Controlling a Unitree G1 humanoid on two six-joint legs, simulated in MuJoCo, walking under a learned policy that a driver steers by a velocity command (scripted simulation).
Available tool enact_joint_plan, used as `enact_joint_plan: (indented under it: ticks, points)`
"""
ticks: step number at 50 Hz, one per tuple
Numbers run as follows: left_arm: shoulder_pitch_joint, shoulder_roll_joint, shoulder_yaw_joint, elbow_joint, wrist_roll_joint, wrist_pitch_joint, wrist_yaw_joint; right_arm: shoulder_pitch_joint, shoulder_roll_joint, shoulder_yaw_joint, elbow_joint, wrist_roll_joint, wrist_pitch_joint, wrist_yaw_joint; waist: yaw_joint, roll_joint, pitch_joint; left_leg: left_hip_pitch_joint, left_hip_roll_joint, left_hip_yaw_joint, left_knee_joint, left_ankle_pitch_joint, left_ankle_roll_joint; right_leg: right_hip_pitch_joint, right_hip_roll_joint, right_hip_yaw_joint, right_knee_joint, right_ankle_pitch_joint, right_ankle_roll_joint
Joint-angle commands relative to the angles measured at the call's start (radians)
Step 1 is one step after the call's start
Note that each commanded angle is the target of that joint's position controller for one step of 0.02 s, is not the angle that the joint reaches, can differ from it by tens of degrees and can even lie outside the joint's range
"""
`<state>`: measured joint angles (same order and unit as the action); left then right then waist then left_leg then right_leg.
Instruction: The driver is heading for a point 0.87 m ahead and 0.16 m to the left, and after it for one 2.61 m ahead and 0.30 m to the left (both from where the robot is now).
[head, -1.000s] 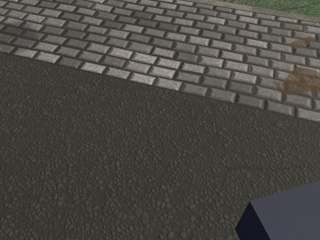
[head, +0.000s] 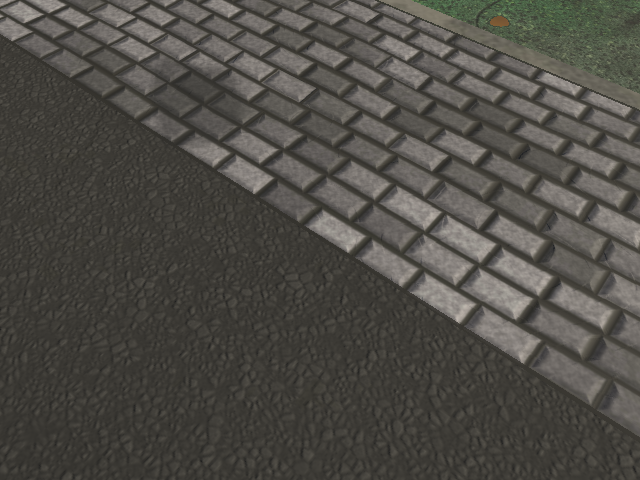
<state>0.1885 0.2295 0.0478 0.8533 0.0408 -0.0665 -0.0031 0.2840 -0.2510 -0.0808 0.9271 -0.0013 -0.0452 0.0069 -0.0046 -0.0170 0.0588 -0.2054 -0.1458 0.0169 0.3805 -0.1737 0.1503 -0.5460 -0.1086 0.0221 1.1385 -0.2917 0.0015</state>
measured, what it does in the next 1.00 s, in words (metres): walks ahead, turning left: right foot, then left foot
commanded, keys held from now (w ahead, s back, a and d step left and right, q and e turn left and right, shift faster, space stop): w+q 0.62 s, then w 0.38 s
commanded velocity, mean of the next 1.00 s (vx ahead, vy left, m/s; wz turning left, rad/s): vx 0.50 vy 0.00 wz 0.47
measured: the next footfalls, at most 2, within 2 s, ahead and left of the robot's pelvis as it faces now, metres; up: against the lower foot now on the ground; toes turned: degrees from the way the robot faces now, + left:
right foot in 0.34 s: +0.39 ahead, -0.11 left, +0.00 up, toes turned +13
left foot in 0.86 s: +0.54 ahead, +0.19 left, +0.00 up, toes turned +30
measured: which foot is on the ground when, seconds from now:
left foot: down 0.00-0.34, up 0.36-0.84, down 0.86-1.00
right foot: up 0.00-0.32, down 0.34-0.88, up 0.90-1.00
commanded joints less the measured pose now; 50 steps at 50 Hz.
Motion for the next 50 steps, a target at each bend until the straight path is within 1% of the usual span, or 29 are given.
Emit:
enact_joint_plan:
  ticks: [1, 6, 11, 13, 14, 15, 16, 17, 18, 19, 20, 21, 22, 23, 25, 28, 31, 35, 39, 41, 42, 43, 44, 45, 46, 47, 48, 49, 50]
  points:
    - [0.044, 0.069, 0.015, -0.05, 0.009, 0.027, -0.006, 0.035, -0.132, -0.024, -0.05, 0.004, -0.031, -0.002, 0.027, 0.033, -0.029, 0.014, 0.256, -0.265, -0.184, 0.311, 0.132, -0.066, -0.008, -0.022, -0.093, 0.083, 0.034]
    - [-0.158, 0.078, 0.009, -0.126, 0.003, 0.03, -0.015, 0.148, -0.133, -0.022, -0.042, 0.001, -0.017, -0.002, -0.053, 0.081, -0.016, 0.115, 0.235, -0.298, -0.163, 0.336, 0.082, -0.161, 0.016, -0.027, -0.299, 0.253, 0.046]
    - [-0.308, 0.086, -0.007, -0.192, -0.007, 0.016, -0.02, 0.223, -0.155, -0.023, -0.044, -0.011, -0.011, -0.016, -0.099, 0.084, -0.012, 0.248, 0.26, -0.361, -0.094, 0.429, 0.09, -0.176, 0.065, -0.017, -0.455, 0.25, 0.035]
    - [-0.311, 0.103, -0.008, -0.208, -0.015, 0.008, -0.017, 0.216, -0.168, -0.024, -0.049, -0.018, -0.011, -0.024, -0.086, 0.101, -0.008, 0.267, 0.275, -0.39, -0.055, 0.461, 0.075, -0.121, 0.079, 0.001, -0.523, 0.223, 0.018]
    - [-0.275, 0.115, -0.006, -0.203, -0.017, 0.003, -0.014, 0.19, -0.177, -0.026, -0.059, -0.02, -0.012, -0.029, -0.059, 0.104, -0.012, 0.245, 0.28, -0.398, -0.032, 0.478, 0.059, -0.044, 0.09, 0.006, -0.563, 0.194, 0.008]
    - [-0.198, 0.131, 0.0, -0.183, -0.02, -0.002, -0.009, 0.144, -0.19, -0.029, -0.073, -0.022, -0.014, -0.028, -0.017, 0.107, -0.03, 0.193, 0.267, -0.389, 0.013, 0.543, 0.036, 0.092, 0.112, -0.002, -0.605, 0.155, -0.01]
    - [-0.083, 0.151, 0.01, -0.144, -0.021, -0.009, 0.001, 0.116, -0.203, -0.031, -0.082, -0.021, -0.017, -0.022, 0.031, 0.089, -0.085, 0.147, 0.236, -0.375, 0.123, 0.628, 0.014, 0.268, 0.144, -0.023, -0.637, 0.139, -0.027]
    - [0.058, 0.182, 0.023, -0.112, -0.013, -0.023, 0.014, 0.102, -0.191, -0.028, -0.083, -0.012, -0.026, -0.011, 0.105, 0.029, -0.165, 0.053, 0.169, -0.328, 0.321, 0.573, -0.011, 0.493, 0.096, 0.017, -0.684, 0.157, -0.057]
    - [0.222, 0.262, 0.04, -0.109, 0.012, -0.028, 0.032, 0.126, -0.107, -0.005, -0.116, -0.002, -0.035, -0.004, 0.146, -0.095, -0.332, -0.08, 0.108, -0.248, 0.612, 0.232, -0.029, 0.733, -0.162, 0.274, -0.703, -0.055, -0.101]
    - [0.172, 0.32, 0.053, -0.117, 0.017, -0.012, 0.029, 0.256, -0.061, 0.002, -0.134, 0.024, -0.028, -0.007, 0.047, -0.34, -0.404, -0.361, -0.029, -0.157, 0.83, -0.404, -0.058, 0.871, -0.358, 0.734, -0.846, -0.091, -0.215]
    - [0.095, 0.217, 0.04, -0.131, -0.001, 0.0, 0.023, 0.221, -0.15, -0.007, -0.096, -0.015, -0.01, -0.018, 0.026, -0.143, -0.267, -0.433, 0.08, -0.155, 0.905, -0.312, -0.051, 0.735, -0.317, 0.698, -0.856, -0.209, -0.203]
    - [0.038, 0.141, 0.021, -0.139, -0.011, 0.0, 0.021, 0.146, -0.151, -0.01, -0.098, -0.023, -0.004, -0.007, 0.024, -0.037, -0.14, -0.423, 0.115, -0.136, 0.879, -0.211, -0.059, 0.593, -0.269, 0.523, -0.868, -0.155, -0.183]
    - [0.014, 0.113, 0.012, -0.131, -0.007, -0.002, 0.018, 0.111, -0.126, -0.005, -0.105, -0.024, 0.0, 0.001, 0.012, -0.009, -0.082, -0.4, 0.145, -0.123, 0.843, -0.163, -0.07, 0.505, -0.222, 0.389, -0.893, -0.018, -0.166]
    - [0.027, 0.104, 0.008, -0.118, -0.011, -0.006, 0.019, 0.096, -0.115, -0.005, -0.106, -0.037, 0.011, 0.011, 0.005, -0.044, -0.056, -0.379, 0.169, -0.115, 0.812, -0.149, -0.079, 0.45, -0.186, 0.287, -0.908, 0.079, -0.151]
    - [0.063, 0.104, 0.007, -0.089, -0.019, -0.025, 0.013, 0.096, -0.094, -0.001, -0.111, -0.04, 0.031, 0.029, -0.01, -0.092, -0.049, -0.349, 0.177, -0.095, 0.798, -0.131, -0.089, 0.398, -0.154, 0.169, -0.929, 0.225, -0.14]
    - [0.1, 0.12, 0.017, -0.068, -0.026, -0.044, 0.003, 0.008, -0.077, 0.005, -0.148, -0.037, 0.042, 0.049, -0.013, -0.081, -0.038, -0.428, 0.198, -0.086, 0.763, -0.054, -0.098, 0.417, -0.162, 0.065, -0.963, 0.337, -0.158]
    - [0.136, 0.114, 0.018, -0.048, -0.022, -0.039, 0.002, -0.094, -0.061, 0.015, -0.184, -0.033, 0.041, 0.061, 0.0, -0.075, -0.015, -0.492, 0.211, -0.062, 0.658, 0.045, -0.108, 0.443, -0.148, -0.032, -0.976, 0.384, -0.158]
    - [0.182, 0.127, 0.018, -0.017, -0.022, -0.04, -0.003, -0.226, -0.029, 0.039, -0.218, -0.033, 0.026, 0.072, 0.028, -0.07, 0.013, -0.396, 0.192, -0.002, 0.388, 0.156, -0.097, 0.423, -0.12, -0.125, -0.986, 0.409, -0.144]
    - [0.269, 0.158, 0.022, 0.038, -0.023, -0.028, 0.002, -0.306, -0.04, 0.047, -0.242, -0.043, 0.02, 0.063, 0.049, -0.07, 0.032, -0.342, 0.167, 0.056, 0.244, 0.051, -0.059, 0.536, -0.164, -0.133, -0.956, 0.503, -0.148]
    - [0.284, 0.176, 0.022, 0.06, -0.022, -0.013, 0.005, -0.27, -0.055, 0.043, -0.227, -0.049, 0.012, 0.053, 0.024, -0.084, -0.001, -0.253, 0.125, 0.083, 0.19, -0.056, -0.024, 0.598, -0.172, -0.153, -0.843, 0.743, -0.142]
    - [0.285, 0.18, 0.02, 0.069, -0.025, -0.005, 0.006, -0.175, -0.065, 0.036, -0.193, -0.052, 0.003, 0.047, -0.021, -0.08, -0.056, -0.131, 0.093, 0.094, 0.139, -0.055, -0.003, 0.602, -0.161, -0.173, -0.713, 0.856, -0.133]
    - [0.278, 0.166, 0.013, 0.067, -0.031, 0.0, 0.007, -0.011, -0.089, 0.023, -0.131, -0.06, -0.009, 0.038, -0.09, -0.046, -0.153, 0.096, 0.084, 0.081, 0.085, -0.006, 0.022, 0.523, -0.125, -0.211, -0.521, 0.815, -0.111]
    - [0.262, 0.125, -0.002, 0.025, -0.035, -0.002, 0.004, 0.17, -0.172, -0.001, -0.094, -0.077, -0.016, 0.021, -0.161, 0.063, -0.288, 0.369, 0.31, -0.177, 0.069, -0.107, 0.076, 0.306, -0.083, -0.223, -0.22, 0.462, -0.088]
    - [0.34, 0.037, -0.017, -0.011, -0.051, -0.003, -0.013, 0.186, -0.269, -0.023, -0.091, -0.056, -0.007, 0.007, -0.099, 0.285, -0.379, 0.596, 0.581, -0.66, -0.046, -0.081, 0.21, -0.061, 0.104, -0.186, 0.106, -0.274, -0.045]
    - [0.213, 0.156, 0.015, -0.015, -0.03, 0.002, -0.002, 0.158, -0.243, -0.024, -0.095, -0.022, -0.002, -0.002, -0.123, 0.113, -0.296, 0.518, 0.532, -0.609, -0.07, 0.006, 0.177, -0.154, 0.07, -0.036, 0.161, -0.216, -0.057]
    - [0.154, 0.139, 0.014, -0.035, -0.041, -0.007, -0.007, 0.084, -0.194, -0.01, -0.088, -0.016, -0.007, -0.004, -0.085, 0.099, -0.173, 0.397, 0.483, -0.441, -0.078, 0.121, 0.146, -0.165, 0.032, -0.014, 0.127, -0.121, -0.069]
    - [0.158, 0.12, 0.009, -0.023, -0.043, -0.011, -0.009, 0.035, -0.139, 0.004, -0.087, -0.018, -0.014, 0.0, -0.043, 0.062, -0.112, 0.278, 0.435, -0.346, -0.109, 0.215, 0.109, -0.113, 0.007, -0.013, 0.057, -0.065, -0.068]
    - [0.176, 0.11, 0.011, -0.006, -0.029, -0.001, -0.011, -0.001, -0.108, 0.012, -0.086, -0.014, -0.022, 0.0, -0.009, 0.064, -0.076, 0.196, 0.392, -0.272, -0.137, 0.246, 0.077, -0.06, -0.008, -0.014, 0.005, -0.043, -0.058]
    - [0.216, 0.093, 0.008, 0.012, -0.015, 0.015, -0.015, -0.024, -0.082, 0.021, -0.082, -0.011, -0.028, -0.001, 0.021, 0.081, -0.068, 0.133, 0.363, -0.221, -0.167, 0.243, 0.06, -0.002, -0.013, -0.016, -0.025, -0.024, -0.047]
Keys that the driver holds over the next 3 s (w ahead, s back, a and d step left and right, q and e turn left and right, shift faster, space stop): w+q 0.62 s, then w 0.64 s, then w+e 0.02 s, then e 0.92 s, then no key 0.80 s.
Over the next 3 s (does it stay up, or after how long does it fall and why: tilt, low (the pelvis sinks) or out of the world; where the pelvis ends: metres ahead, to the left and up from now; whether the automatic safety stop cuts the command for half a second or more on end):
stays up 0.76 0.23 0.01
